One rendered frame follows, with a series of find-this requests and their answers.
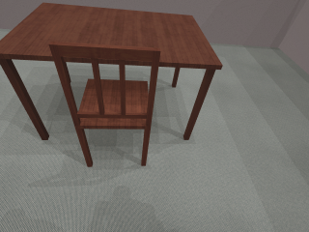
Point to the chair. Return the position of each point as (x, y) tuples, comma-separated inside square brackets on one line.
[(109, 104)]

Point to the table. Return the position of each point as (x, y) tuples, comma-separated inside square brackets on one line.
[(180, 39)]

